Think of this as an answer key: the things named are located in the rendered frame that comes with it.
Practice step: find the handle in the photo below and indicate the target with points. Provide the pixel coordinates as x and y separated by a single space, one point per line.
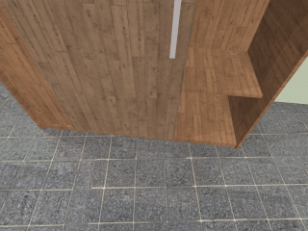
175 25

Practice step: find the wardrobe door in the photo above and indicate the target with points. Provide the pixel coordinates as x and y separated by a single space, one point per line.
108 61
20 68

